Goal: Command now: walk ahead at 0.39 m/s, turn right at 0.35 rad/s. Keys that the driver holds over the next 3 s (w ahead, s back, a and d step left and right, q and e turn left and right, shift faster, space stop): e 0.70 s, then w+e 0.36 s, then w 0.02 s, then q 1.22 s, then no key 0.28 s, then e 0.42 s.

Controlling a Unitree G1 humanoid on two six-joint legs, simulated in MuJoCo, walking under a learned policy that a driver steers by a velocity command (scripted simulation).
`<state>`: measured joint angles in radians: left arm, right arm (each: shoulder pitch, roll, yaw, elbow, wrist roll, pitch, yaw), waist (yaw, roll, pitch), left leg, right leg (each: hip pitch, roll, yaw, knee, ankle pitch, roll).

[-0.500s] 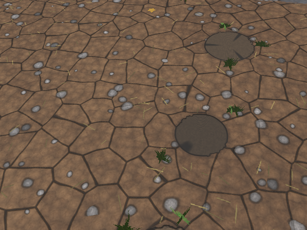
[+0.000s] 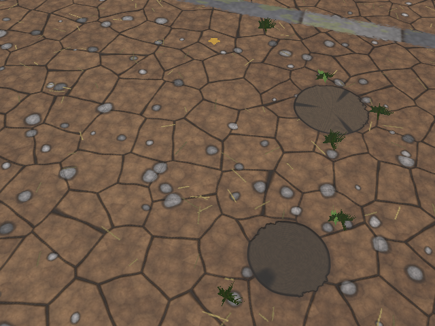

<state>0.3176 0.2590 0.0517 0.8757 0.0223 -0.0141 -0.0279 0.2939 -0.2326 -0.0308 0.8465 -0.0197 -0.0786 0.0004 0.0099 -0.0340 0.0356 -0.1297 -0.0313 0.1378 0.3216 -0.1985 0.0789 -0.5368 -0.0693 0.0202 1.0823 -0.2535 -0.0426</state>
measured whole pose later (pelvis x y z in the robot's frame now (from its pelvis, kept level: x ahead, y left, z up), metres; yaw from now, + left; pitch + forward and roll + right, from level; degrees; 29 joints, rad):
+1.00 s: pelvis +0.20 +0.00 +0.00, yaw -35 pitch +1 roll -1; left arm 0.24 0.32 0.10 0.79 0.04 0.04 -0.06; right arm 0.33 -0.28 -0.05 0.80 -0.03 -0.03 -0.03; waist -0.02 -0.04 -0.03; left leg -0.09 0.00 0.04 0.29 -0.22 0.03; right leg -0.59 0.06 0.09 1.09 -0.23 0.01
